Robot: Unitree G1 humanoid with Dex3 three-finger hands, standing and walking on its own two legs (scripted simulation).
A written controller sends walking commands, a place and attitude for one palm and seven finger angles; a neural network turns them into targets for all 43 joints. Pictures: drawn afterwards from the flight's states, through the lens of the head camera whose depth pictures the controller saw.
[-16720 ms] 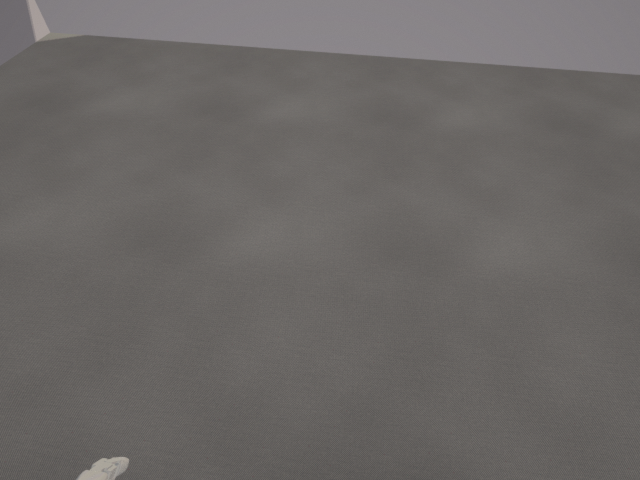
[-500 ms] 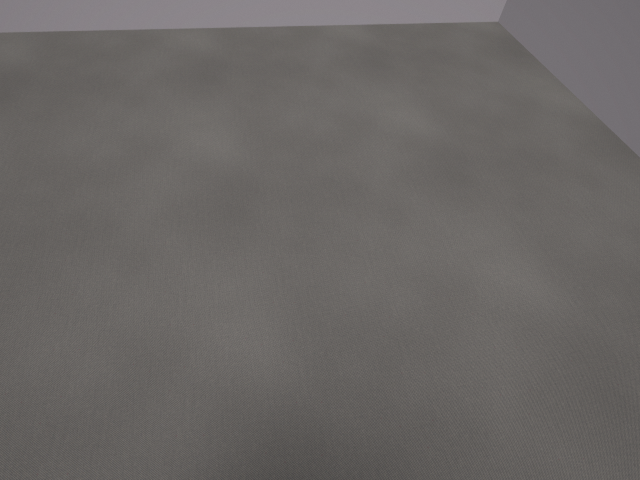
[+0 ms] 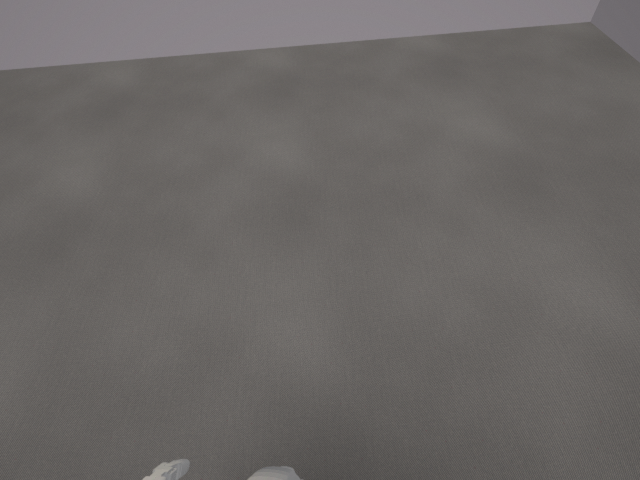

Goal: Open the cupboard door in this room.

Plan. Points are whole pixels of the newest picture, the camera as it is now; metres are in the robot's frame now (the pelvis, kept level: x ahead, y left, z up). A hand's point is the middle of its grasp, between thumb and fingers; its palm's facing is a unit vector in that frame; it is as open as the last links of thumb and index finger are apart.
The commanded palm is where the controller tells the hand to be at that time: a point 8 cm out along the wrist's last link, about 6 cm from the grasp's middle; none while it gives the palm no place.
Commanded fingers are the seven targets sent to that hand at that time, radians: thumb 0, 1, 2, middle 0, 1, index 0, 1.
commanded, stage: turn or walk to find it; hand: left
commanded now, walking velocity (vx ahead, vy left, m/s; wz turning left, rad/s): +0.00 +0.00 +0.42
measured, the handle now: out of the picture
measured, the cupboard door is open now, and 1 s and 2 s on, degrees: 0 0 0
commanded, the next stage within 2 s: none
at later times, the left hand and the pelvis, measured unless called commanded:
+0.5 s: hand out of the picture -0.05 +0.27 -0.18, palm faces +0.27 -0.93 -0.24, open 7.4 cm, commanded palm none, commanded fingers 0.00 0.90 0.90 -0.20 -0.30 -0.20 -0.30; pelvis -0.03 +0.05 +0.00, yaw +13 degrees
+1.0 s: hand out of the picture -0.04 +0.20 -0.14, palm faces +0.43 -0.86 -0.27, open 7.4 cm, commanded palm none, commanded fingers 0.00 0.90 0.90 -0.20 -0.30 -0.20 -0.30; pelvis -0.03 -0.01 +0.01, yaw +26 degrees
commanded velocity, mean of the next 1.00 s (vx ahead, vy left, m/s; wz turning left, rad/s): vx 0.00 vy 0.00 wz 0.42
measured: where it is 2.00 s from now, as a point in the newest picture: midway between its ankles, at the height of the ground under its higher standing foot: outside the picture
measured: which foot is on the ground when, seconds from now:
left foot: up 0.00-0.32, down 0.34-0.82, up 0.84-1.00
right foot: down 0.00-0.34, up 0.36-0.80, down 0.82-1.00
